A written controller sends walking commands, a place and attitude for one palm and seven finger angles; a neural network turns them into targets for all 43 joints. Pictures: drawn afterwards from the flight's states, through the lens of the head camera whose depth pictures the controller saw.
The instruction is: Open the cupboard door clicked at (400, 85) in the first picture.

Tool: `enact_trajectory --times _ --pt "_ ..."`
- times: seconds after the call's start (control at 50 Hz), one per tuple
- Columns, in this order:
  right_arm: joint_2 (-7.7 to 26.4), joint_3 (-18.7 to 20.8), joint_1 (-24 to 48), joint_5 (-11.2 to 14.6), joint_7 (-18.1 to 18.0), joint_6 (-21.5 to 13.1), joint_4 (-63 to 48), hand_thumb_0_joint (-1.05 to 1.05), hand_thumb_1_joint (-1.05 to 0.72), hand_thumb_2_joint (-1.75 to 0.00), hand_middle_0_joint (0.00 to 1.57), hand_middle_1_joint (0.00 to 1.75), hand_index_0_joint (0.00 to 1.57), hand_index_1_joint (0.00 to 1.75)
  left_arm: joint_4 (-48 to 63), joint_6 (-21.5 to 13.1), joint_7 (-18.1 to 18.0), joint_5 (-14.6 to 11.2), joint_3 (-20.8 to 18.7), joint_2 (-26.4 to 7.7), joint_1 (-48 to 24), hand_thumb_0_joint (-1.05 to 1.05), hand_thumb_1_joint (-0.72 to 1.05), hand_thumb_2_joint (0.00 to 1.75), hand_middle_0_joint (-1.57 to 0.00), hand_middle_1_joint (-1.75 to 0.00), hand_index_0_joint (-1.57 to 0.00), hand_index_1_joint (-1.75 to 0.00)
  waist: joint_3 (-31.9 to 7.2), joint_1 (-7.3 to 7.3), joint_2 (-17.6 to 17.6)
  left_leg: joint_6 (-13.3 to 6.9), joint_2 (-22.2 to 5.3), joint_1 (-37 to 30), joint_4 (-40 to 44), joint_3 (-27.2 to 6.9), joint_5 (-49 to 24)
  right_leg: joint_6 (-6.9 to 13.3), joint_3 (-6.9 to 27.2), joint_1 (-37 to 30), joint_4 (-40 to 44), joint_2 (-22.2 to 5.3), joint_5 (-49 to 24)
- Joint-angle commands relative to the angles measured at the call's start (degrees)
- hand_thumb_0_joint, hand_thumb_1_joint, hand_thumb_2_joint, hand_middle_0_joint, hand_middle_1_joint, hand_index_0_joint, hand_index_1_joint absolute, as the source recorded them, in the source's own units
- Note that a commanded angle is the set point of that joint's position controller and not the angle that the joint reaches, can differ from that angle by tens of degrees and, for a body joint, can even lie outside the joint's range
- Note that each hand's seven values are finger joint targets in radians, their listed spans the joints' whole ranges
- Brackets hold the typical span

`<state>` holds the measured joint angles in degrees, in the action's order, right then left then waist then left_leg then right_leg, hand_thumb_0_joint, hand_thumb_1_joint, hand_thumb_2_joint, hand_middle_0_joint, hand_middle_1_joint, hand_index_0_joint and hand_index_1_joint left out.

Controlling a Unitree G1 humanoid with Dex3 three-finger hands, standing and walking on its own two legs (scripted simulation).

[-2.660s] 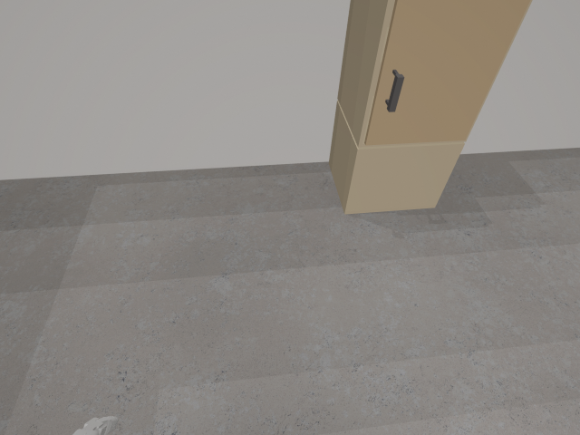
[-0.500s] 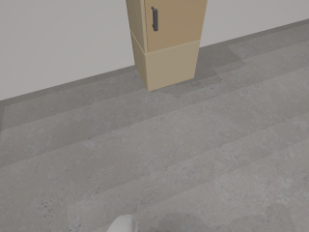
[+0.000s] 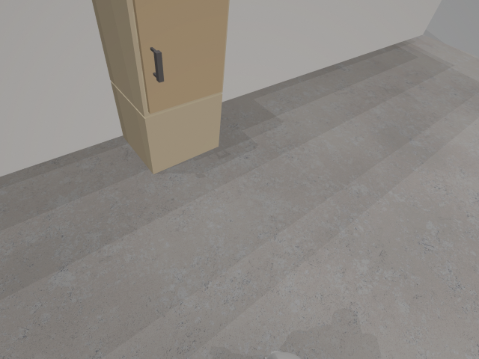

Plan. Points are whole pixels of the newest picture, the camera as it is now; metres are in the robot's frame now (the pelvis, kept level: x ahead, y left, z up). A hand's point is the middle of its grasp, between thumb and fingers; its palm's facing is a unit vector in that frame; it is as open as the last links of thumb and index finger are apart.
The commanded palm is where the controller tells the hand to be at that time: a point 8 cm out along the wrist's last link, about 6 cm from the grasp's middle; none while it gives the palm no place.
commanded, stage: walk to a spot facing it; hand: left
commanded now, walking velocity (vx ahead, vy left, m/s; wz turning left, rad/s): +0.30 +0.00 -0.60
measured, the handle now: (156, 64) +1.19 +0.42 -0.11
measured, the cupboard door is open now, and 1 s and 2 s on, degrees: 0 0 0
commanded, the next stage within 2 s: turn to face it in 1.70 s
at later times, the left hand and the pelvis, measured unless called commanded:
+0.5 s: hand (234, 281) +0.33 +0.02 -0.18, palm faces -0.34 -0.92 -0.17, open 7.4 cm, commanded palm none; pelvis +0.14 -0.10 -0.03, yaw -18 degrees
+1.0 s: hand (221, 282) +0.34 +0.05 -0.20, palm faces -0.29 -0.95 -0.12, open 7.4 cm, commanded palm none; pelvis +0.36 -0.13 -0.03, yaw -24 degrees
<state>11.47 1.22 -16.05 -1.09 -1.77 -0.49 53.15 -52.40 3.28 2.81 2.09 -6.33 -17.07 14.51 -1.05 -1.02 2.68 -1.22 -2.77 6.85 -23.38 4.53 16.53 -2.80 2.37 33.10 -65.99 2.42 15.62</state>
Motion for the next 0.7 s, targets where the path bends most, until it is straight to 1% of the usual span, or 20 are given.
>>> enact_trajectory --times 0.0,0.02,0.08,0.14,0.22,0.26,0.3,0.32,0.34,0.36,0.38,0.4,0.42,0.44,0.46,0.48,0.52,0.54,0.58,0.68 --pt "8.0 1.9 -3.0 0.1 -0.5 -3.0 -2.5 0.00 -0.90 -0.90 0.20 0.30 0.20 0.30 4.4 -1.0 0.7 0.2 0.0 -1.0 -3.3 0.00 0.90 0.90 -0.20 -0.30 -0.20 -0.30 7.6 1.14 -10.9 -1.7 -12.4 -0.2 13.8 -7.8 5.0 -0.8 -0.3 11.4 -6.7 -3.8 -5.6" --pt "7.6 1.8 -4.4 0.2 -0.6 -3.3 -1.9 0.00 -0.90 -0.90 0.20 0.30 0.20 0.30 4.4 -1.0 0.6 0.2 0.0 -0.7 -3.7 0.00 0.90 0.90 -0.20 -0.30 -0.20 -0.30 8.0 1.19 -11.1 -1.5 -12.9 -1.5 13.7 -7.2 2.9 -1.0 -0.3 12.7 -6.1 -4.4 -6.5" --pt "7.8 1.9 -9.3 0.1 -0.7 -3.9 0.1 0.00 -0.90 -0.90 0.20 0.30 0.20 0.30 5.3 -1.2 0.9 0.1 0.6 0.4 -7.7 0.00 0.90 0.90 -0.20 -0.30 -0.20 -0.30 8.7 2.88 -9.2 -3.9 -15.4 -6.7 13.1 -6.1 -4.4 -1.3 -1.7 15.3 -1.3 -6.6 -5.6" --pt "7.7 2.0 -13.0 -0.1 -0.7 -4.2 2.3 0.00 -0.90 -0.90 0.20 0.30 0.20 0.30 5.9 -1.5 1.2 -0.1 1.3 1.4 -11.7 0.00 0.90 0.90 -0.20 -0.30 -0.20 -0.30 9.2 4.17 -9.9 -5.5 -17.3 -11.5 11.8 -3.3 -13.3 -1.0 -3.9 16.7 4.9 -8.3 -3.9" --pt "8.0 2.4 -15.9 -0.8 -0.3 -4.0 4.7 0.00 -0.90 -0.90 0.20 0.30 0.20 0.30 6.8 -2.3 1.4 -0.4 2.4 2.7 -17.7 0.00 0.90 0.90 -0.20 -0.30 -0.20 -0.30 9.5 6.20 -10.7 -6.1 -18.1 -13.2 10.1 1.4 -18.4 0.8 -8.0 11.3 17.6 -8.0 -0.5" --pt "8.2 2.5 -15.4 -1.0 -0.1 -3.9 5.5 0.00 -0.90 -0.90 0.20 0.30 0.20 0.30 6.6 -2.8 1.3 -0.5 2.6 3.8 -18.0 0.00 0.90 0.90 -0.20 -0.30 -0.20 -0.30 9.6 5.76 -11.6 -5.1 -18.0 -11.2 8.4 5.3 -23.0 2.5 -9.6 5.6 23.7 -6.8 -0.5" --pt "9.3 2.9 -13.8 -0.8 0.1 -3.9 5.8 0.00 -0.90 -0.90 0.20 0.30 0.20 0.30 5.2 -3.4 0.9 -0.5 2.4 3.0 -13.5 0.00 0.90 0.90 -0.20 -0.30 -0.20 -0.30 6.6 3.18 -12.1 -4.2 -17.9 -10.7 1.8 8.8 -38.1 4.7 -12.0 -3.3 27.6 -3.8 1.9" --pt "10.1 3.1 -13.0 -0.6 0.2 -3.8 5.7 0.00 -0.90 -0.90 0.20 0.30 0.20 0.30 3.5 -3.9 0.5 -0.6 1.9 1.6 -8.0 0.00 0.90 0.90 -0.20 -0.30 -0.20 -0.30 3.0 0.43 -10.5 -3.1 -17.3 -9.5 -5.6 10.3 -45.8 5.9 -12.7 -11.4 30.7 -2.1 2.0" --pt "10.4 3.0 -11.7 -0.2 0.4 -3.8 5.3 0.00 -0.90 -0.90 0.20 0.30 0.20 0.30 0.5 -4.6 0.1 -0.3 1.2 -0.2 1.2 0.00 0.90 0.90 -0.20 -0.30 -0.20 -0.30 -2.1 -4.03 -8.4 -0.7 -15.3 -4.8 -17.1 12.8 -46.0 6.8 -13.9 -25.1 34.9 -0.1 -3.1" --pt "8.4 2.6 -12.2 0.7 1.3 -3.7 4.6 0.00 -0.90 -0.90 0.20 0.30 0.20 0.30 -2.3 -5.5 -0.7 0.1 -0.3 -6.3 9.9 0.00 0.90 0.90 -0.20 -0.30 -0.20 -0.30 -9.8 -7.74 1.2 1.9 -12.8 10.7 -33.1 13.2 -27.9 10.0 -2.4 -44.6 36.9 -9.8 -3.4" --pt "4.0 1.6 -13.1 1.2 1.2 -3.9 2.3 0.00 -0.90 -0.90 0.20 0.30 0.20 0.30 -3.5 -5.7 -1.9 -0.9 -1.8 -12.6 15.6 0.00 0.90 0.90 -0.20 -0.30 -0.20 -0.30 -18.2 -7.94 13.5 5.2 -2.6 28.2 -51.9 8.6 16.0 16.6 27.2 -57.4 42.0 -26.7 -9.5" --pt "5.3 1.9 -6.5 1.2 0.9 -3.6 0.3 0.00 -0.90 -0.90 0.20 0.30 0.20 0.30 -3.5 -5.1 -2.5 -2.1 -2.0 -13.5 14.5 0.00 0.90 0.90 -0.20 -0.30 -0.20 -0.30 -16.6 -8.22 8.6 3.3 -3.5 31.5 -57.6 0.0 16.5 18.1 29.7 -53.5 46.8 -27.5 -10.7" --pt "5.8 2.4 -3.5 1.3 1.1 -3.4 0.6 0.00 -0.90 -0.90 0.20 0.30 0.20 0.30 -2.8 -5.0 -2.8 -2.0 -1.5 -11.0 10.1 0.00 0.90 0.90 -0.20 -0.30 -0.20 -0.30 -10.8 -6.64 4.5 2.5 -5.9 30.8 -59.2 -1.8 10.2 16.9 25.4 -44.6 48.5 -26.0 -5.8" --pt "4.6 2.6 -2.1 0.8 1.1 -3.3 1.0 0.00 -0.90 -0.90 0.20 0.30 0.20 0.30 -1.7 -5.2 -2.7 -2.0 -0.4 -8.1 5.6 0.00 0.90 0.90 -0.20 -0.30 -0.20 -0.30 -3.2 -4.62 0.2 2.8 -7.6 31.2 -57.8 -2.6 5.9 15.6 21.5 -35.4 49.6 -24.1 -5.9" --pt "4.1 2.5 -2.9 0.2 1.1 -2.8 2.1 0.00 -0.90 -0.90 0.20 0.30 0.20 0.30 -1.3 -5.7 -2.7 -1.9 0.7 -5.4 2.0 0.00 0.90 0.90 -0.20 -0.30 -0.20 -0.30 0.4 -1.86 -2.7 2.9 -8.7 28.3 -54.2 -3.3 2.6 13.6 15.2 -27.7 50.2 -21.4 -9.5" --pt "3.0 2.4 -4.9 -0.3 1.1 -1.9 3.4 0.00 -0.90 -0.90 0.20 0.30 0.20 0.30 -1.3 -6.2 -2.8 -1.7 1.4 -3.5 -0.2 0.00 0.90 0.90 -0.20 -0.30 -0.20 -0.30 2.9 0.43 -2.8 3.1 -8.9 25.0 -51.6 -2.8 0.8 12.3 10.7 -21.1 51.5 -19.2 -12.0" --pt "1.2 2.4 -9.5 -0.6 1.4 -0.9 5.0 0.00 -0.90 -0.90 0.20 0.30 0.20 0.30 -2.0 -7.1 -3.0 -1.0 1.9 -1.7 -1.5 0.00 0.90 0.90 -0.20 -0.30 -0.20 -0.30 3.4 3.43 -0.6 3.6 -8.1 22.3 -47.8 -2.2 -1.3 11.7 5.4 -16.4 53.1 -16.3 -12.9" --pt "0.9 2.4 -10.1 -0.8 1.5 -0.6 5.2 0.00 -0.90 -0.90 0.20 0.30 0.20 0.30 -2.2 -7.2 -3.0 -1.0 2.1 -1.1 -1.2 0.00 0.90 0.90 -0.20 -0.30 -0.20 -0.30 3.6 3.93 1.7 4.0 -7.9 22.5 -46.0 -1.9 -2.5 11.5 4.0 -15.4 53.6 -14.8 -12.1" --pt "1.3 2.5 -8.0 -0.9 1.8 -0.5 4.5 0.00 -0.90 -0.90 0.20 0.30 0.20 0.30 -3.1 -7.6 -2.9 -1.1 2.3 -0.1 0.7 0.00 0.90 0.90 -0.20 -0.30 -0.20 -0.30 3.3 3.58 3.6 4.5 -7.5 24.8 -42.6 -1.6 -5.3 11.3 3.5 -17.5 54.5 -13.3 -10.9" --pt "2.0 2.5 3.4 -0.7 2.8 -1.1 0.6 0.00 -0.90 -0.90 0.20 0.30 0.20 0.30 -5.0 -8.4 -3.2 -1.0 2.6 0.7 5.7 0.00 0.90 0.90 -0.20 -0.30 -0.20 -0.30 6.1 0.81 3.6 4.8 -7.7 30.8 -32.2 -1.6 -7.8 13.2 6.3 -23.4 55.0 -14.6 -12.4"
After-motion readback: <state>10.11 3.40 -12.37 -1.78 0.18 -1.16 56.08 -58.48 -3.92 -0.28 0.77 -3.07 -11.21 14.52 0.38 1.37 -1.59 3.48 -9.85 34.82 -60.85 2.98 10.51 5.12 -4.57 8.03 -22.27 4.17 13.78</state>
